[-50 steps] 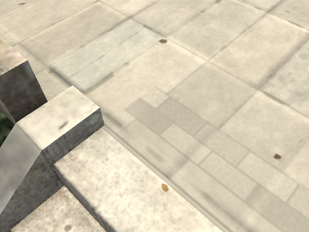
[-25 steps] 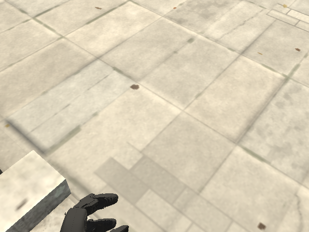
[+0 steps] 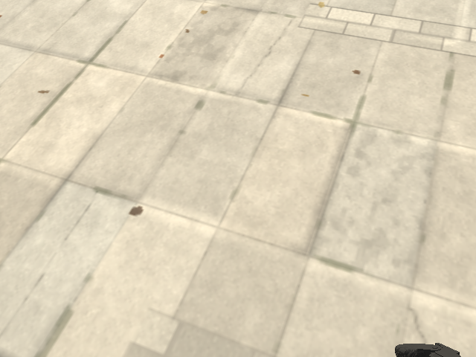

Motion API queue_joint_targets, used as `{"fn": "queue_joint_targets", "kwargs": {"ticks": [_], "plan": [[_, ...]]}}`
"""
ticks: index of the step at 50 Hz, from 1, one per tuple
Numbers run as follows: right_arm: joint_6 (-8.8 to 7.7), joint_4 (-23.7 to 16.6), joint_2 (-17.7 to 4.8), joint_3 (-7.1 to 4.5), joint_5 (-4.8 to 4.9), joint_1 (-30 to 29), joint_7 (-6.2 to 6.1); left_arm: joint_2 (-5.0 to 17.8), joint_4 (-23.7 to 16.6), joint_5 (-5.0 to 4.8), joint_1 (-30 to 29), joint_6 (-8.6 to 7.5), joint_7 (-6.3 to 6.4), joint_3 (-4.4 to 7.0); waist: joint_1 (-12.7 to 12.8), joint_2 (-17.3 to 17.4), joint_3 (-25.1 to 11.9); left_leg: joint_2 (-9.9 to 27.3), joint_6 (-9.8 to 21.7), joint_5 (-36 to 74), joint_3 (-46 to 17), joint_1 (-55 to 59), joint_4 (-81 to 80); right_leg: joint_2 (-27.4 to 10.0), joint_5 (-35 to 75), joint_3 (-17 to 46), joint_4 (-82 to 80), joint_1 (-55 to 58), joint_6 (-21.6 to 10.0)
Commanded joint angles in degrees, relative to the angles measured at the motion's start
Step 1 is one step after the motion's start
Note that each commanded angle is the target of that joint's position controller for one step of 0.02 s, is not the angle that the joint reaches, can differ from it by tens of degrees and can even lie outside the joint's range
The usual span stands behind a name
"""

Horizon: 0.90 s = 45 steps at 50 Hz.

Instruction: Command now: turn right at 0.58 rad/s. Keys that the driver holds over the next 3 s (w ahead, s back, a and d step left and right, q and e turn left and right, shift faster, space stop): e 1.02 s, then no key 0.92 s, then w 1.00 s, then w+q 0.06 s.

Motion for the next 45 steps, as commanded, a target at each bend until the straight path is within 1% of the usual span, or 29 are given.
{"fn": "queue_joint_targets", "kwargs": {"ticks": [1,3,4,6,8,9,10,11,12,13,14,15,16,18,24,27,29,31,32,33,34,35,36,37,38,39,40,42,45], "plan": [[-1.32,-5.2,-3.3,-0.67,0.24,-5.7,-0.07,8.0,-2.9,-0.05,2.9,-0.90,0.11,2.06,0.4,-6.8,-5.4,-0.9,0.3,-1.6,-0.9,-5.2,-4.7,-15.2,50.7,13.1,0.0,14.7,1.7],[-1.59,-4.8,-4.1,-0.81,0.48,-6.5,0.24,8.3,-3.0,-0.05,3.2,-1.11,-0.39,1.97,0.5,-7.2,-5.3,-1.8,0.7,-3.4,-1.5,-1.7,-9.1,-14.4,51.7,14.1,0.5,14.7,0.9],[-1.56,-4.8,-4.5,-0.78,0.82,-7.0,0.25,8.9,-3.1,0.46,3.6,-0.81,-0.84,2.18,0.9,-7.8,-5.9,-2.2,0.9,-5.3,-1.6,0.2,-10.7,-14.2,51.5,14.6,1.9,14.9,0.4],[-2.13,-5.4,-5.2,-0.86,1.52,-7.0,-0.10,9.4,-3.2,0.55,2.6,-0.36,-1.23,2.51,0.5,-7.3,-5.6,-3.1,1.4,-7.0,-2.0,6.0,-15.4,-13.7,53.9,16.5,3.0,12.3,0.7],[-2.79,-4.5,-6.2,-1.28,1.95,-2.2,-0.80,10.1,-4.2,-0.03,-1.7,-0.30,-1.82,2.68,-2.6,-7.4,-5.8,-4.0,2.4,-5.6,-2.0,18.8,-26.1,-11.0,54.5,16.3,4.5,7.1,3.2],[-3.16,-3.9,-7.0,-1.74,1.90,0.8,-1.31,10.2,-4.3,-0.80,-3.1,-0.53,-2.28,2.64,-4.6,-7.0,-6.5,-3.8,3.0,-0.5,-1.9,27.6,-33.0,-9.4,53.7,16.3,6.8,3.9,4.9],[-3.86,-3.4,-8.5,-2.41,1.52,5.4,-2.05,9.4,-4.8,-1.72,-4.2,-1.26,-2.86,2.27,-7.0,-3.8,-9.6,2.0,5.1,7.6,-5.7,40.5,-37.8,-8.1,43.7,13.7,13.7,-2.3,6.7],[-3.65,-4.4,-11.2,-3.04,1.39,7.2,-3.06,5.1,-5.3,-2.33,0.4,-1.80,-2.92,1.08,-5.4,8.7,-16.0,18.4,10.5,27.0,-18.0,53.9,-34.6,-4.6,0.8,4.5,26.3,-11.0,7.7],[-2.66,-5.1,-12.5,-3.08,2.08,6.3,-3.06,9.0,-5.1,-1.32,3.7,-1.14,-2.50,2.10,-4.6,17.0,-19.6,27.7,21.2,42.4,-31.8,52.2,-34.6,3.1,-28.2,-5.6,38.6,-17.1,8.5],[-2.49,-5.1,-8.1,-2.54,1.80,7.2,-2.64,11.5,-3.2,0.97,2.8,-0.55,-2.21,2.88,-4.2,10.0,-15.1,26.4,21.9,39.9,-29.5,45.4,-35.8,-1.6,-24.2,-8.2,45.1,-19.1,8.9],[-2.61,-5.5,-4.8,-1.50,1.46,5.3,-2.70,11.2,-3.1,1.50,-1.5,-0.18,-2.75,2.80,-4.3,5.0,-10.7,22.0,19.8,30.4,-23.5,40.4,-37.0,-3.2,-18.3,-8.7,47.3,-19.4,9.3],[-2.72,-5.8,-4.1,-1.05,1.07,3.4,-2.70,10.3,-3.3,1.35,-3.2,0.41,-3.39,2.62,-3.4,2.6,-7.6,18.6,17.3,21.5,-18.6,36.3,-39.2,-4.4,-14.5,-8.8,47.1,-19.3,9.7],[-3.03,-5.9,-5.2,-1.19,0.88,2.3,-2.89,9.5,-3.9,1.15,-4.3,1.05,-4.05,2.39,-2.8,4.6,-5.9,16.1,15.8,17.0,-14.9,34.0,-40.9,-5.3,-11.9,-9.1,46.6,-19.2,10.2],[-3.43,-5.9,-6.9,-1.67,0.52,2.6,-2.84,9.0,-3.4,0.85,-4.1,2.19,-5.00,2.29,-2.6,6.0,-5.4,13.7,15.7,18.6,-9.5,31.8,-41.6,-4.8,-8.8,-10.6,48.4,-18.5,10.8],[-4.33,-4.7,-7.7,-2.13,0.01,6.7,-2.47,7.4,-4.9,0.63,-8.5,3.47,-5.86,1.45,-3.9,7.5,-4.5,15.4,16.5,6.7,-5.2,32.8,-44.0,-7.7,-7.2,-12.5,37.8,-20.2,10.3],[-4.47,-4.0,-9.5,-2.86,-0.25,7.6,-2.09,5.1,-6.3,0.58,-11.4,3.07,-6.58,0.22,-5.0,8.6,-4.4,15.6,15.5,3.3,-1.8,31.1,-42.8,-9.7,-10.4,-15.1,23.5,-13.6,8.5],[-4.18,-3.3,-11.0,-3.50,-0.46,8.5,-1.68,5.5,-6.6,0.32,-11.2,2.55,-6.67,0.17,-5.4,9.6,-5.1,16.2,15.0,3.8,-0.7,30.4,-40.6,-9.2,-11.9,-17.4,16.6,-8.8,7.1],[-3.56,-2.5,-11.6,-3.75,0.19,8.5,-1.56,5.4,-5.9,0.31,-8.0,1.46,-6.48,0.21,-3.2,8.7,-5.3,15.8,12.6,6.6,1.8,27.8,-35.1,-8.2,-4.9,-19.0,5.9,-1.6,5.7],[-3.03,-1.4,-11.1,-3.82,0.23,10.4,-1.59,6.1,-4.9,0.54,-5.3,0.54,-6.33,0.32,-2.5,6.0,-5.5,14.3,9.8,5.7,4.3,24.6,-30.3,-7.2,-0.2,-18.2,0.2,3.6,5.1],[-2.48,-1.3,-9.4,-3.62,-0.01,12.4,-1.30,9.4,-4.8,1.21,-2.9,-0.43,-6.02,1.04,-1.9,-4.8,-5.0,10.8,5.5,-3.6,9.1,17.6,-18.7,-14.2,0.9,-5.0,-8.6,8.6,3.4],[-2.00,-6.3,-5.3,-2.09,0.26,8.7,-1.51,18.0,-7.9,0.88,-4.4,-0.55,-4.99,3.01,-2.1,-21.4,-2.4,1.2,0.6,-26.1,10.3,1.3,-8.7,-31.4,14.2,20.4,-12.2,9.3,-3.3],[-1.54,-6.3,-8.8,-2.82,0.01,5.2,-2.21,16.4,-7.2,0.63,0.3,-0.20,-4.27,3.54,2.1,-14.8,-4.4,2.1,0.6,-26.4,1.3,3.7,-0.1,-31.6,19.0,19.8,-11.3,6.6,-9.1],[-1.35,-5.6,-8.5,-2.81,0.69,5.3,-1.90,13.6,-6.7,0.63,-1.6,0.13,-3.95,2.54,-0.6,-12.6,-2.6,2.5,0.5,-22.0,-0.1,3.5,3.3,-28.9,16.9,15.0,-10.3,4.3,-9.4],[-1.50,-4.8,-8.6,-2.83,0.74,5.6,-1.50,11.4,-7.0,0.46,-5.1,0.47,-3.95,1.89,-2.5,-9.7,-1.0,3.3,0.5,-16.8,-0.9,4.3,2.7,-24.8,12.4,10.7,-10.5,2.1,-7.1],[-1.61,-4.1,-8.8,-3.06,0.36,6.0,-1.27,10.5,-7.8,0.37,-8.6,0.42,-3.90,1.59,-3.9,-9.5,-1.6,3.2,0.5,-13.5,-0.3,5.7,2.2,-21.4,12.5,7.4,-10.1,1.3,-5.0],[-1.38,-3.0,-9.1,-3.23,-0.16,7.0,-0.96,9.7,-8.0,0.20,-9.6,0.27,-3.92,1.32,-4.3,-9.4,-3.1,2.5,0.1,-11.8,0.7,7.5,3.7,-19.4,18.1,5.1,-9.1,0.9,-4.7],[-1.07,-2.4,-9.0,-3.26,-0.40,7.6,-0.78,9.2,-7.8,0.26,-9.1,0.05,-4.00,1.15,-4.4,-8.1,-4.9,1.9,-0.1,-11.1,1.0,8.3,4.7,-19.0,21.5,4.5,-8.2,1.4,-4.7],[-0.62,-2.4,-7.9,-2.92,-0.14,6.7,-0.80,9.3,-7.3,0.42,-7.0,-0.36,-3.78,1.36,-3.7,-6.2,-6.4,1.6,-0.3,-10.2,0.9,7.7,4.0,-18.9,22.2,5.2,-7.5,2.7,-4.8],[-0.28,-3.5,-6.8,-2.33,0.35,3.5,-1.09,10.3,-6.7,0.45,-4.3,-0.53,-3.44,1.98,-2.3,-6.8,-6.0,1.4,0.1,-10.3,0.5,6.5,-0.2,-19.3,18.5,8.6,-7.7,4.1,-5.8]]}}
Next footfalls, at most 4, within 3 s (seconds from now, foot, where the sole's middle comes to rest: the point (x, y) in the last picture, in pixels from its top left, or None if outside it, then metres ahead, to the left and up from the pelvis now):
0.22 left None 0.17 0.12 -0.78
0.66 right None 0.08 -0.09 -0.78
1.12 left None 0.20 0.07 -0.78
1.48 right None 0.05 -0.05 -0.78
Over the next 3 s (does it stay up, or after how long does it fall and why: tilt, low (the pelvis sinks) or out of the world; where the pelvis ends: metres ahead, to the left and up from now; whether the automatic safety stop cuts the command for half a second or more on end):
stays up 0.45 -0.19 0.00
